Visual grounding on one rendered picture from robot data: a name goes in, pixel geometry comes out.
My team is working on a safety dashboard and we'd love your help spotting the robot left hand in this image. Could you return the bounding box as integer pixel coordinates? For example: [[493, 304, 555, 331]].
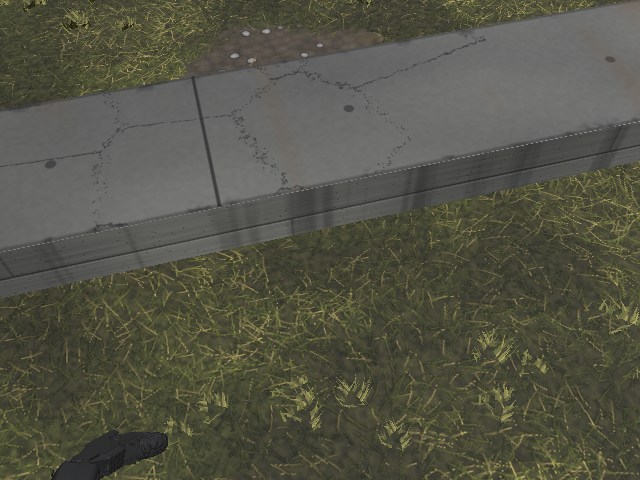
[[51, 430, 168, 480]]

